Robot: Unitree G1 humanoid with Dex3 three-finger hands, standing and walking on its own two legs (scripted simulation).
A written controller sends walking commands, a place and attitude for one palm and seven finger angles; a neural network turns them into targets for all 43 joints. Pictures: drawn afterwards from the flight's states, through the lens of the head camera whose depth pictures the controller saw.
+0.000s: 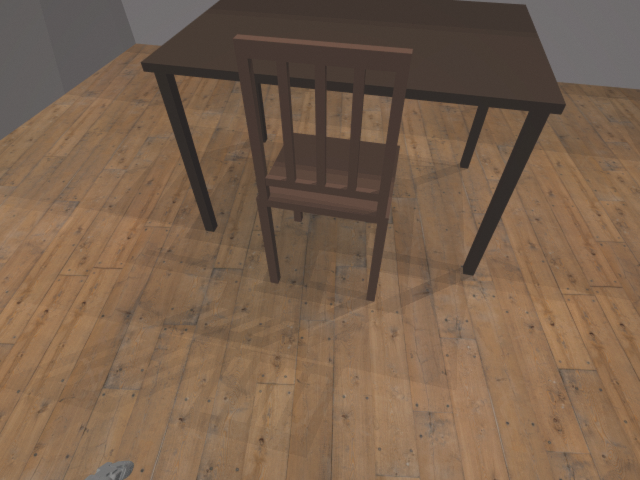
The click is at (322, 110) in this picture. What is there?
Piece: chair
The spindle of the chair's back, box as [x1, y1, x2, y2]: [314, 65, 326, 186]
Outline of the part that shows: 314,65 316,175 317,185 324,186 326,66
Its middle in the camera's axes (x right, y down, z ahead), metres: +0.00 -0.27 +0.99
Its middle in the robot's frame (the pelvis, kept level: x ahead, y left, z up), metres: +0.92 +0.05 -0.07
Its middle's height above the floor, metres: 0.70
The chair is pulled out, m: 0.00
